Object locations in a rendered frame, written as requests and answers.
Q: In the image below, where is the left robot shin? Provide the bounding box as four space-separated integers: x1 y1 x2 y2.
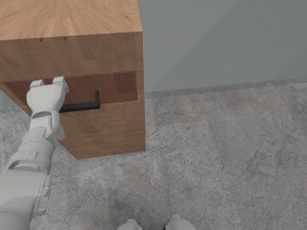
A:
127 219 138 225

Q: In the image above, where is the robot shin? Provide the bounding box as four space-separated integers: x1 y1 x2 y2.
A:
169 215 180 223
127 219 138 225

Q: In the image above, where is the right robot shin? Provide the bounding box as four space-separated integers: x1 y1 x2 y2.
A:
169 215 180 223

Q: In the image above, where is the robot left upper arm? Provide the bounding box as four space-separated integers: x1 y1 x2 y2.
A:
0 169 52 230

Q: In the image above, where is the drawer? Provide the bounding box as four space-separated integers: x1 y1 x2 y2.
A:
3 71 138 107

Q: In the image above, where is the cabinet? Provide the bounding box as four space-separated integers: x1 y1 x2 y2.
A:
0 0 146 160

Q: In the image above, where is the handle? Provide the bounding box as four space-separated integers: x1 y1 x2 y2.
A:
59 90 101 113

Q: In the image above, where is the robot left hand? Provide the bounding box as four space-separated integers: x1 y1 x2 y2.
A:
26 76 69 140

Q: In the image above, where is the robot left forearm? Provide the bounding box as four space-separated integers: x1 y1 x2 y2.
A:
0 108 60 180

